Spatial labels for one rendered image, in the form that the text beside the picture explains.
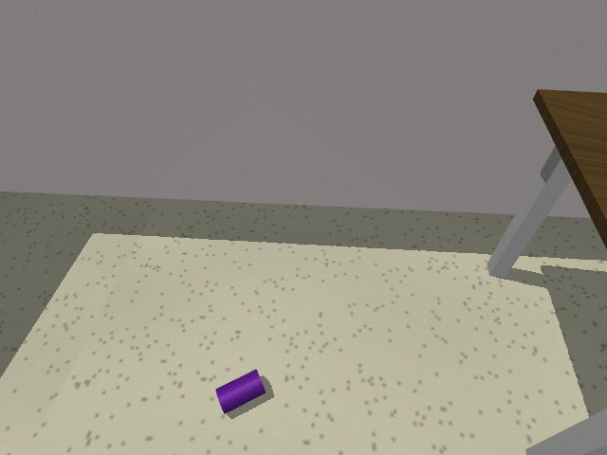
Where can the can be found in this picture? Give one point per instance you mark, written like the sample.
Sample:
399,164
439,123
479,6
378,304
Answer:
240,391

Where can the table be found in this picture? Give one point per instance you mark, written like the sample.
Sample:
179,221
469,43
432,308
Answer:
577,123

